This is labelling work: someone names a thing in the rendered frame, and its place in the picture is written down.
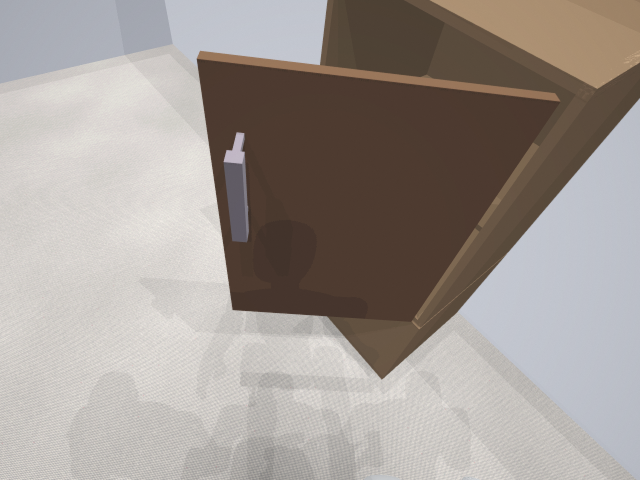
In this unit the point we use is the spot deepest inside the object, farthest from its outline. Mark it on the cupboard door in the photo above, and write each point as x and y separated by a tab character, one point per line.
362	186

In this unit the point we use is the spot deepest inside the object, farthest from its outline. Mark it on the handle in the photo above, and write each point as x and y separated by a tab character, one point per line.
235	176

